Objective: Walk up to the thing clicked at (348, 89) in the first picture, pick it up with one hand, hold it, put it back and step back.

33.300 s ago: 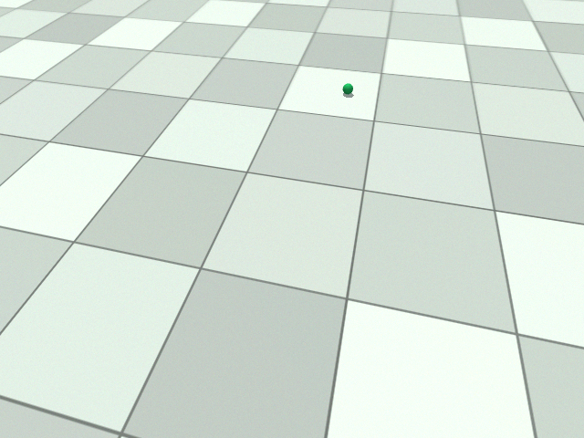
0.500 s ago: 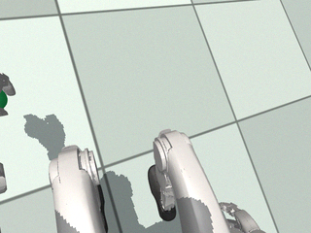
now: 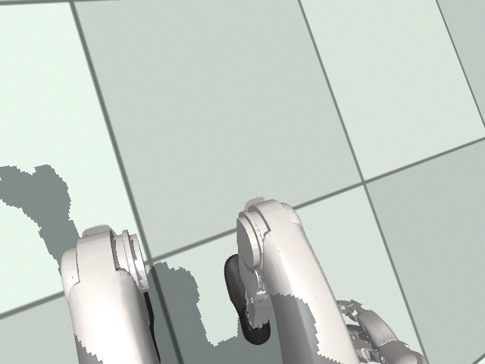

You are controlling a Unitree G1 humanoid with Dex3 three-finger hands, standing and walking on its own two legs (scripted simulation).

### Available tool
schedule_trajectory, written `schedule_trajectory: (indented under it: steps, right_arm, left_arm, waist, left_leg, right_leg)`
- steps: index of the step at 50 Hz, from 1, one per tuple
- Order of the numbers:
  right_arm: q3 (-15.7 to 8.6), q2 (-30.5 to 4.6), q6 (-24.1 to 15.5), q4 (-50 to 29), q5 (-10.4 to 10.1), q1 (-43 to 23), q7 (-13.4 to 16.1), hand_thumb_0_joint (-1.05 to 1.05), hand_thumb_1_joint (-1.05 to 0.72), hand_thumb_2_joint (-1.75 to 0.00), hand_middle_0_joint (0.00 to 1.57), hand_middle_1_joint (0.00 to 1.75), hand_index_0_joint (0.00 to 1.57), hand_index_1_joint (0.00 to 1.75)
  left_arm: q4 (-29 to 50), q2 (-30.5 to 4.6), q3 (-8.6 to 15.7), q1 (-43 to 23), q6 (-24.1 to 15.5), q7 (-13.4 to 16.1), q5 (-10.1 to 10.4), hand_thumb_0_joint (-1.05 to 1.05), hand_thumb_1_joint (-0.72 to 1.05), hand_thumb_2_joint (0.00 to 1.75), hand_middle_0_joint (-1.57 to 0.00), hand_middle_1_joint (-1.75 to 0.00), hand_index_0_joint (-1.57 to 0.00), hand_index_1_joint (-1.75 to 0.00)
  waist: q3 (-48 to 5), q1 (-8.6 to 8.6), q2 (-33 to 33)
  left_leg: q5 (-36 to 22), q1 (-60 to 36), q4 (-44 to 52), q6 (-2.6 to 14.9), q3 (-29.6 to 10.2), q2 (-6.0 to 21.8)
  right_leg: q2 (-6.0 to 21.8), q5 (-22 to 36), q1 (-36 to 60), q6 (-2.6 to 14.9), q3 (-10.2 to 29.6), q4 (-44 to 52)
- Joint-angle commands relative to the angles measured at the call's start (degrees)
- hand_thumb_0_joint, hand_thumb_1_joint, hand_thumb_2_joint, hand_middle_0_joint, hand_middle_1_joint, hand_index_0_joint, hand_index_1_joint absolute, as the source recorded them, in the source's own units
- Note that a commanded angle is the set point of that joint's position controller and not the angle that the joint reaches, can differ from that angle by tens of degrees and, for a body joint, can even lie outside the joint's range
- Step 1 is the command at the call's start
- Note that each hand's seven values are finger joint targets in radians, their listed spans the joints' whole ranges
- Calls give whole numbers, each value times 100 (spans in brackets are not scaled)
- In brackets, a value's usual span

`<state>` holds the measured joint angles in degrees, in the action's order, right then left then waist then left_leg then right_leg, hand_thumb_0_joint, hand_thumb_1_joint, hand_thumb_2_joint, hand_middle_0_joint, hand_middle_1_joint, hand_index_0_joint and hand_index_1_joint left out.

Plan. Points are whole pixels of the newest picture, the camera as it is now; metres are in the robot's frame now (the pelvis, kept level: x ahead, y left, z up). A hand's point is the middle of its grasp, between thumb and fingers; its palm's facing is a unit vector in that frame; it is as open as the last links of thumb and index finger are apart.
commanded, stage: lower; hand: left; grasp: from above
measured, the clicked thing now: out of the picture +0.45 +0.39 -0.21
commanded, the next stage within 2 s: rest in 0.12 s
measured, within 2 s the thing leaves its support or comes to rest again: rests again in 1.56 s
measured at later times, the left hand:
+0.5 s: hand out of the picture +0.44 +0.37 -0.23, palm faces -0.45 -0.14 -0.88, open 7.1 cm
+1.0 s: hand out of the picture +0.44 +0.36 -0.25, palm faces -0.45 -0.16 -0.88, open 7.1 cm
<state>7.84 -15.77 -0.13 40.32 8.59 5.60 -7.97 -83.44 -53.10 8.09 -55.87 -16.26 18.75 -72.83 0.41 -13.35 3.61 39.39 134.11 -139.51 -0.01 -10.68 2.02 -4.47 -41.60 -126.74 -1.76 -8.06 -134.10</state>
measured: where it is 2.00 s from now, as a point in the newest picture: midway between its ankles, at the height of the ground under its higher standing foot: (199, 328)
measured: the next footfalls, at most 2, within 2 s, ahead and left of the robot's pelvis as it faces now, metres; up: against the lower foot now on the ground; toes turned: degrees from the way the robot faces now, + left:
none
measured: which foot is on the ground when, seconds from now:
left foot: down 0.00-1.00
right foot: down 0.00-1.00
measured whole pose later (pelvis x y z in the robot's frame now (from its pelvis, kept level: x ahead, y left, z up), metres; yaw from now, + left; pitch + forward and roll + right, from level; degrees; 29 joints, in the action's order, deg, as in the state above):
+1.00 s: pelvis +0.00 +0.00 -0.02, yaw -4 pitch +28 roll -14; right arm 15.7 -17.1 -5.3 39.2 13.4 2.5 -9.3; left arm -93.4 -60.6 9.4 -57.2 -16.5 28.5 -74.0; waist 6.7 -17.3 8.3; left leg 40.7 135.2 -145.4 -0.2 -15.0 2.5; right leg -6.2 -40.9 -127.1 -2.5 -11.3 -136.9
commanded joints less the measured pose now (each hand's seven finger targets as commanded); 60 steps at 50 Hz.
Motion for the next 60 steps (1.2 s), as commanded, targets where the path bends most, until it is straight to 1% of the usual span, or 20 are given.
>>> schedule_trajectory:
  steps: [1,2,4,6,10,17,18,22,26,30,31,33,38,41,46,48,49,54,57,60]
  right_arm:
    - [-376,-1512,-3,5,73,1219,82,0,-91,-90,20,30,20,30]
    - [-370,-1531,-10,6,87,1210,78,0,-91,-90,20,30,20,30]
    - [-342,-1525,-43,-5,108,1162,77,0,-91,-90,20,30,20,30]
    - [-316,-1579,-44,-7,144,1168,81,0,-90,-90,20,30,20,30]
    - [-272,-1606,-96,-21,206,1130,70,0,-90,-90,20,30,20,30]
    - [-183,-1664,-212,-27,247,1084,67,0,-89,-89,20,30,20,30]
    - [-156,-1660,-222,-37,256,1053,69,0,-90,-89,20,30,20,30]
    - [-100,-1703,-309,-19,276,1087,60,0,-90,-89,20,30,20,30]
    - [-48,-1727,-364,-57,294,1035,50,0,-90,-89,20,30,20,30]
    - [1,-1769,-428,-69,315,1005,24,0,-90,-90,20,30,20,30]
    - [43,-1760,-426,-74,325,940,30,0,-90,-89,20,30,20,30]
    - [54,-1796,-447,-73,338,970,26,0,-90,-90,20,30,20,30]
    - [121,-1841,-488,-130,413,892,-10,0,-90,-90,20,30,20,30]
    - [178,-1825,-495,-43,434,852,-23,0,-90,-90,20,30,20,30]
    - [242,-1873,-523,-76,469,788,-40,0,-90,-90,20,30,20,30]
    - [267,-1881,-540,-87,476,735,-34,0,-90,-90,20,30,20,30]
    - [262,-1903,-544,-105,489,736,-33,0,-90,-90,20,30,20,30]
    - [300,-1944,-623,-140,488,686,-55,0,-90,-90,20,30,20,30]
    - [317,-1978,-640,-121,503,710,-58,0,-90,-90,20,30,20,30]
    - [345,-1987,-683,-147,517,664,-89,0,-90,-90,20,30,20,30]
  left_arm:
    - [763,-1781,240,-1716,-162,321,48,0,70,51,-96,-71,-103,-64]
    - [549,-1732,222,-1657,-180,358,47,0,69,52,-96,-72,-103,-65]
    - [445,-1815,258,-1607,-225,440,-17,0,70,50,-96,-72,-103,-65]
    - [680,-2043,366,-1866,-276,534,-119,0,73,52,-99,-70,-105,-63]
    - [338,-1892,343,-1708,-226,714,-169,0,75,53,-100,-72,-106,-65]
    - [142,-1989,248,-1744,-88,876,-221,0,71,54,-96,-71,-103,-64]
    - [153,-2017,222,-1746,-75,887,-200,0,70,54,-96,-70,-102,-64]
    - [-35,-2008,223,-1668,-21,916,-132,0,71,54,-96,-71,-103,-64]
    - [16,-2143,285,-1620,-26,953,-94,0,71,53,-96,-70,-103,-63]
    - [-142,-2181,282,-1494,-16,979,-74,0,68,56,-95,-71,-101,-65]
    - [129,-2325,328,-1672,-63,1017,-36,0,68,55,-95,-70,-101,-63]
    - [-46,-2307,337,-1570,-67,1034,-37,0,69,53,-95,-69,-102,-62]
    - [-149,-2412,387,-1396,-64,1099,-57,0,70,57,-97,-70,-103,-64]
    - [-119,-2347,322,-1466,-64,1146,28,0,67,56,-95,-70,-100,-64]
    - [-301,-2338,188,-1499,-45,1183,-17,0,65,56,-93,-69,-99,-63]
    - [-383,-2337,150,-1486,-50,1201,-22,0,65,54,-93,-69,-99,-63]
    - [-240,-2393,221,-1592,-77,1236,12,0,66,53,-94,-68,-100,-62]
    - [-410,-2330,62,-1589,-57,1269,-83,0,65,53,-94,-67,-99,-61]
    - [-316,-2449,173,-1689,-56,1361,-45,0,66,52,-94,-67,-100,-61]
    - [-414,-2342,6,-1682,-6,1329,-113,0,66,54,-95,-67,-100,-61]
  waist:
    - [-3875,-43,-2260]
    - [-3777,-92,-2182]
    - [-3648,-51,-2255]
    - [-3888,-68,-2526]
    - [-3673,-152,-2489]
    - [-3591,-214,-2665]
    - [-3638,-186,-2661]
    - [-3349,-295,-2547]
    - [-3490,-272,-2632]
    - [-3300,-346,-2537]
    - [-3446,-276,-2656]
    - [-3325,-354,-2560]
    - [-3458,-352,-2567]
    - [-3376,-352,-2562]
    - [-3092,-498,-2497]
    - [-3067,-472,-2543]
    - [-3145,-484,-2498]
    - [-2967,-567,-2680]
    - [-3002,-525,-2764]
    - [-2953,-603,-2871]
  left_leg:
    - [-1434,-3146,1162,163,464,23]
    - [-1321,-3090,1167,152,427,18]
    - [-1200,-3058,1156,149,444,23]
    - [-1260,-3234,1118,126,439,31]
    - [-1252,-3244,1099,122,371,35]
    - [-1261,-3234,1098,80,301,61]
    - [-1287,-3201,1040,101,322,65]
    - [-1255,-3080,1023,92,282,70]
    - [-1320,-3186,978,87,264,94]
    - [-1341,-3078,894,89,254,112]
    - [-1341,-3070,903,96,273,117]
    - [-1354,-2971,838,93,275,118]
    - [-1563,-3096,792,111,230,163]
    - [-1481,-3057,794,111,207,175]
    - [-1245,-2846,798,102,166,171]
    - [-1178,-2889,830,91,136,182]
    - [-1152,-2891,817,101,140,185]
    - [-1217,-3047,848,42,69,201]
    - [-1208,-3041,901,18,54,197]
    - [-1319,-3188,885,2,13,221]
  right_leg:
    - [-151,1732,1714,313,-343,1244]
    - [-150,1612,1586,332,-375,1205]
    - [-163,1522,1554,334,-376,1211]
    - [-171,1577,1607,334,-403,1147]
    - [-173,1537,1373,337,-498,1048]
    - [-195,1594,1318,354,-571,935]
    - [-213,1642,1371,340,-544,973]
    - [-199,1631,1345,338,-574,931]
    - [-220,1700,1472,327,-590,929]
    - [-237,1717,1507,327,-610,913]
    - [-253,1751,1626,314,-581,953]
    - [-243,1756,1669,317,-602,958]
    - [-285,1986,1868,281,-630,943]
    - [-309,1914,1815,281,-637,969]
    - [-311,1747,1705,297,-695,922]
    - [-325,1694,1687,306,-704,926]
    - [-328,1693,1761,287,-714,975]
    - [-315,1696,1557,321,-768,844]
    - [-305,1715,1596,318,-799,825]
    - [-316,1764,1466,326,-815,771]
